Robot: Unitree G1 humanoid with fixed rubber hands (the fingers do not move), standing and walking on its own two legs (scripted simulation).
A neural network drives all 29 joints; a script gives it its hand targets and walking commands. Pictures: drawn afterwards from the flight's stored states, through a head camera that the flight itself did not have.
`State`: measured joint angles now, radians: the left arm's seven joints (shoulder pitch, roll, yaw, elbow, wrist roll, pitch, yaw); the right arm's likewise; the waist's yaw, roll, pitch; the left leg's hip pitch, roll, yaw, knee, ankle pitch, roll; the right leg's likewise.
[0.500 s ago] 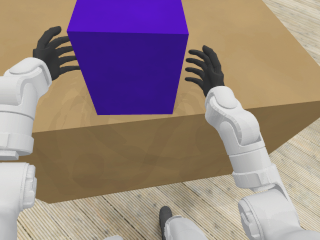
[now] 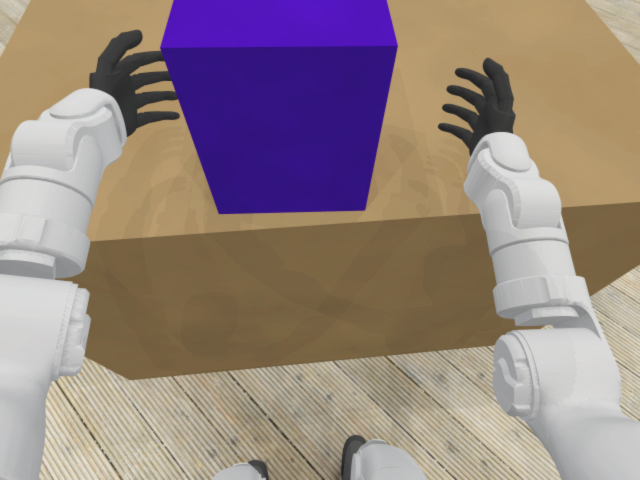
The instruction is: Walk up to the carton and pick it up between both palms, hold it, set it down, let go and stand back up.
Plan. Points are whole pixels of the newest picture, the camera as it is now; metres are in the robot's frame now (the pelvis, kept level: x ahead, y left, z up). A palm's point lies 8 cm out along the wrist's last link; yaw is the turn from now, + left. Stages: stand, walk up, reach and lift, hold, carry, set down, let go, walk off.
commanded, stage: reach and lift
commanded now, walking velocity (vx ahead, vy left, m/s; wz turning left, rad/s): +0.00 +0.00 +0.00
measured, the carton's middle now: (287, 93) +0.56 +0.02 +0.13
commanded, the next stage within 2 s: none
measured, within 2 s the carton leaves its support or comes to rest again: neither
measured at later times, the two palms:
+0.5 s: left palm (92, 118) +0.43 +0.20 +0.20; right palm (496, 104) +0.45 -0.20 +0.19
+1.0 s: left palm (35, 97) +0.41 +0.22 +0.24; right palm (541, 81) +0.43 -0.22 +0.23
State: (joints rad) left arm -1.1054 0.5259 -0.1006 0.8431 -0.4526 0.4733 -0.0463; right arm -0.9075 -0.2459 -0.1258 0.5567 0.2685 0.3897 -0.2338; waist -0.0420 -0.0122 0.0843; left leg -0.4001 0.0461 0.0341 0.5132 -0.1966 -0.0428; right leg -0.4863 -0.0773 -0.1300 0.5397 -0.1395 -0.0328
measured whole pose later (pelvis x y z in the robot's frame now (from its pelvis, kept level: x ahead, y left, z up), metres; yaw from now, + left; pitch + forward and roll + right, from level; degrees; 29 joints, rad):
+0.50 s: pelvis +0.01 -0.04 -0.01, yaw +5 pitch +5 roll +2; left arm -1.11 0.51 -0.22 1.15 -0.49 0.33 -0.04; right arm -1.02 -0.16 -0.16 0.82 0.23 0.35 -0.24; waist -0.06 0.01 -0.11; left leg -0.48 0.10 0.06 0.65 -0.26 0.00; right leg -0.54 -0.09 -0.21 0.71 -0.26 -0.09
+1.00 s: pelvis +0.01 -0.02 -0.01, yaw +6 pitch +8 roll +1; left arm -1.07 0.50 -0.34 1.24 -0.56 0.21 -0.02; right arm -1.04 -0.25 -0.26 1.02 0.16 0.30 -0.11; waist -0.07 0.05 -0.31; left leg -0.47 0.07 0.13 0.69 -0.35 -0.01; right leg -0.56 -0.09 -0.19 0.67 -0.24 -0.04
